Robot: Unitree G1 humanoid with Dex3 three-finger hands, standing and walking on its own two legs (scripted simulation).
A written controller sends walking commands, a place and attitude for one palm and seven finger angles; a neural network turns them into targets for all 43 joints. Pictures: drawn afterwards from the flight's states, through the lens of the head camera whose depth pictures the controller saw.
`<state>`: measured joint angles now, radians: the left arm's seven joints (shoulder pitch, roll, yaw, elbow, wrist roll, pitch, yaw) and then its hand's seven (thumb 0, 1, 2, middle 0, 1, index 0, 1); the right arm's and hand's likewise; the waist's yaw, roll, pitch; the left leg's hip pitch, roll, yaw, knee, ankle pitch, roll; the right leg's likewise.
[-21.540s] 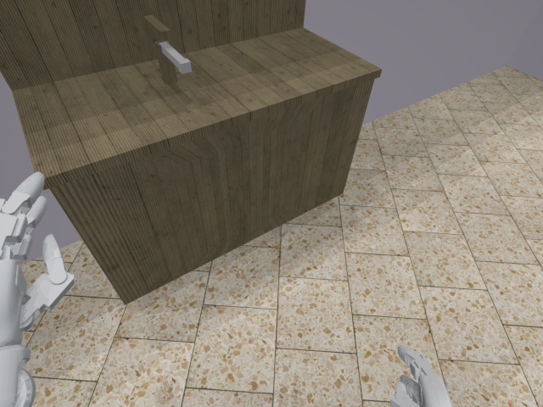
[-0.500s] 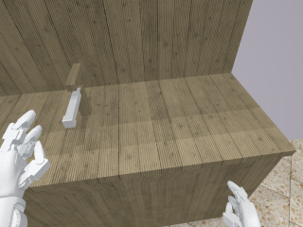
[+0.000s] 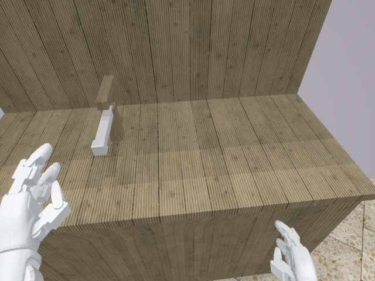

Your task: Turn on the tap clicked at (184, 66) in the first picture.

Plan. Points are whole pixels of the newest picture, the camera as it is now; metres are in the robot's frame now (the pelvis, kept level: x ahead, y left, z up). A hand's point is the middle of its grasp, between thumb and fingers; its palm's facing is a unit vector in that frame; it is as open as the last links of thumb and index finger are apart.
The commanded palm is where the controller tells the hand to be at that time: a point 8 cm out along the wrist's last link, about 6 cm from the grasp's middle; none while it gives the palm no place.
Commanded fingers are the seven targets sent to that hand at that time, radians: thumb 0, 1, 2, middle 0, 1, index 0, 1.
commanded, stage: turn the palm inward beside the body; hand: left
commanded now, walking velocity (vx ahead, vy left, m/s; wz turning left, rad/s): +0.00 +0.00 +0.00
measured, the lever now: (99, 147) +0.36 +0.27 +0.10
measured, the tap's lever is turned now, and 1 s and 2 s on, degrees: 0 0 0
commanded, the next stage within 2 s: reach beside the lever's end, fingers flat in 0.46 s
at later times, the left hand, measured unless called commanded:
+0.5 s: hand (73, 204) +0.18 +0.22 +0.16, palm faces +0.42 -0.90 -0.12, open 7.4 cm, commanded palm +0.13 +0.26 +0.16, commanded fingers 0.00 0.90 0.90 -0.20 -0.30 -0.20 -0.30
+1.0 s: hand (75, 192) +0.21 +0.23 +0.15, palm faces +0.45 -0.88 -0.13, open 7.4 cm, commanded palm +0.17 +0.28 +0.14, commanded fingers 0.00 0.90 0.90 -0.20 -0.29 -0.20 -0.29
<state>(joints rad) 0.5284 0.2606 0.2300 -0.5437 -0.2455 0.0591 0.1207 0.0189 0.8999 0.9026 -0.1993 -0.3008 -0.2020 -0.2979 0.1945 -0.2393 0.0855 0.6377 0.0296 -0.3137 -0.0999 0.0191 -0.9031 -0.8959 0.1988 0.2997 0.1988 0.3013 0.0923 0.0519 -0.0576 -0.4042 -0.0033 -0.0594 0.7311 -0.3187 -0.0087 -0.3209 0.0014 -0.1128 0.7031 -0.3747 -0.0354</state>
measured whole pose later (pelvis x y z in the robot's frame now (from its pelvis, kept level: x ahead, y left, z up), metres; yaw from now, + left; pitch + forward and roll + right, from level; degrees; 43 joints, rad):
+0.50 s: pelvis +0.00 -0.01 +0.00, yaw +0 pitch -1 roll -1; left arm 0.53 0.25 0.23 -0.54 -0.26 0.09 0.12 0.02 0.90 0.90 -0.20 -0.30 -0.20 -0.30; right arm 0.20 -0.25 0.08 0.64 0.03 -0.30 -0.11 0.02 -0.90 -0.90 0.20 0.30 0.20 0.30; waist 0.09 0.06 -0.06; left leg -0.38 0.01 -0.07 0.70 -0.31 -0.02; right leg -0.29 0.01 -0.12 0.67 -0.37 -0.05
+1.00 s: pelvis +0.01 -0.02 +0.00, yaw +0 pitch +0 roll -1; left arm 0.39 0.27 0.30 -0.33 -0.28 0.05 0.10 0.02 0.90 0.90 -0.20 -0.30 -0.20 -0.30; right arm 0.20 -0.25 0.06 0.68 0.04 -0.30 -0.12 0.02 -0.90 -0.90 0.20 0.30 0.20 0.30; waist 0.08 0.06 -0.05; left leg -0.38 0.02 -0.08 0.68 -0.30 -0.04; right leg -0.30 0.03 -0.13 0.66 -0.36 -0.07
